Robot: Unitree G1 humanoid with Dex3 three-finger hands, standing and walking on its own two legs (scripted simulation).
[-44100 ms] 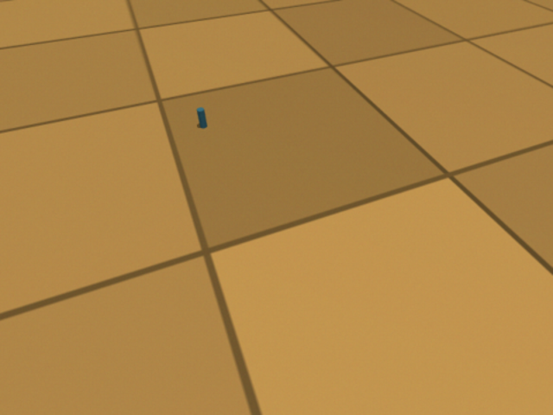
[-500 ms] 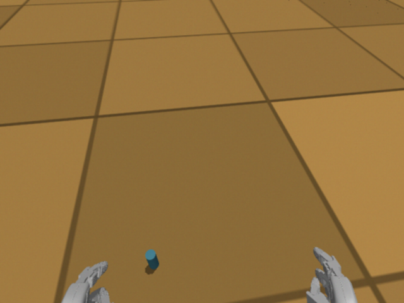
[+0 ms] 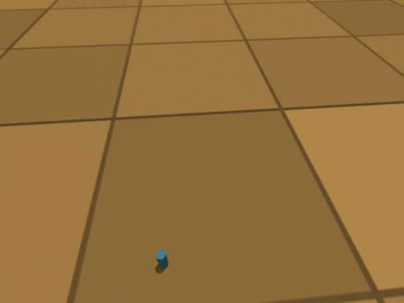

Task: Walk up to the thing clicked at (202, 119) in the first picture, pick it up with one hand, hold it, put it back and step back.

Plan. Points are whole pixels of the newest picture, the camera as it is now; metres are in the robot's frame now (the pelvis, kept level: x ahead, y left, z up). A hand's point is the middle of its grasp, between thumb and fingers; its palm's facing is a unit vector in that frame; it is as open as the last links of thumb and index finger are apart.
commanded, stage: stand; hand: left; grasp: from above
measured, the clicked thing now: (162, 259) +0.46 +0.21 -0.70
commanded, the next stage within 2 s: none
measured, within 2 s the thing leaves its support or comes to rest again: neither
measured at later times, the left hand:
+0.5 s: hand out of the picture +0.02 +0.24 -0.14, palm faces +0.04 -0.94 -0.33, open 7.4 cm
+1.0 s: hand out of the picture +0.04 +0.22 -0.14, palm faces +0.03 -0.95 -0.32, open 7.4 cm
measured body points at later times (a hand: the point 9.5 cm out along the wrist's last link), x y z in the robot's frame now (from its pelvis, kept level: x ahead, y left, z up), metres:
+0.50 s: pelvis -0.02 +0.00 +0.02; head -0.03 -0.01 +0.47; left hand +0.02 +0.28 -0.12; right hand +0.05 -0.28 -0.12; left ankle +0.01 +0.10 -0.72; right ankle +0.01 -0.13 -0.72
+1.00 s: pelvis +0.00 -0.02 +0.03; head +0.00 -0.02 +0.47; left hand +0.04 +0.27 -0.12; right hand +0.06 -0.30 -0.12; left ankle +0.01 +0.10 -0.72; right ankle +0.01 -0.13 -0.72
